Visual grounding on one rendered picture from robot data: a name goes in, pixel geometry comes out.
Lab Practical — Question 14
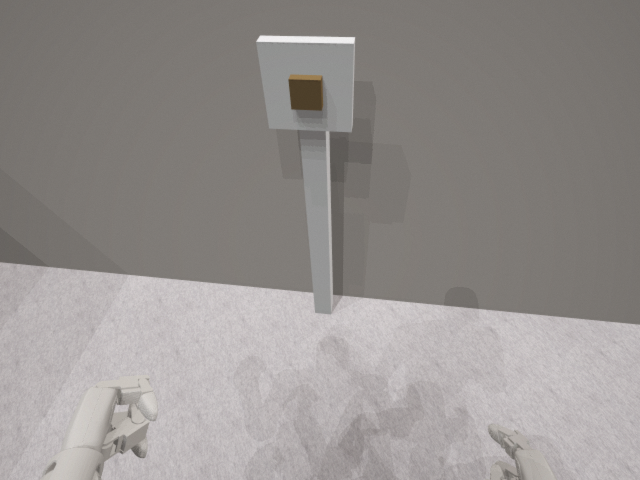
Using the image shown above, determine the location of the left robot hand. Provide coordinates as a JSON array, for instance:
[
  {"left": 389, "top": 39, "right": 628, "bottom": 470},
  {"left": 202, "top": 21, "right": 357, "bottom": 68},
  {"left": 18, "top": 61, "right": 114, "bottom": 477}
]
[{"left": 60, "top": 375, "right": 158, "bottom": 462}]

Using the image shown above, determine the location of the robot left forearm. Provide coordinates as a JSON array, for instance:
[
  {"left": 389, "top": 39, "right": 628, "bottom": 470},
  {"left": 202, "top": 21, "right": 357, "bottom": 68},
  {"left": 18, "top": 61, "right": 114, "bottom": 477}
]
[{"left": 40, "top": 447, "right": 104, "bottom": 480}]

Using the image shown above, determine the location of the panel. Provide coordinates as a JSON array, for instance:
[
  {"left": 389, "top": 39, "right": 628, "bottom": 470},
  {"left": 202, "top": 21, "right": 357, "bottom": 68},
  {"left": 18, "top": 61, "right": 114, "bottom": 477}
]
[{"left": 256, "top": 36, "right": 355, "bottom": 314}]

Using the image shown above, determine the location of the button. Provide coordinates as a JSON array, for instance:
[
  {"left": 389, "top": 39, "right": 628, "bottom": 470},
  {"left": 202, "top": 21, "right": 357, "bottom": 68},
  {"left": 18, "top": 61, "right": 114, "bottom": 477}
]
[{"left": 288, "top": 74, "right": 323, "bottom": 111}]

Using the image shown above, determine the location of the right robot hand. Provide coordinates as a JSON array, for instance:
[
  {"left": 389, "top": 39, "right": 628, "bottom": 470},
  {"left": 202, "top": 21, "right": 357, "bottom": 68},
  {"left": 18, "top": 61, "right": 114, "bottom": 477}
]
[{"left": 485, "top": 424, "right": 557, "bottom": 480}]

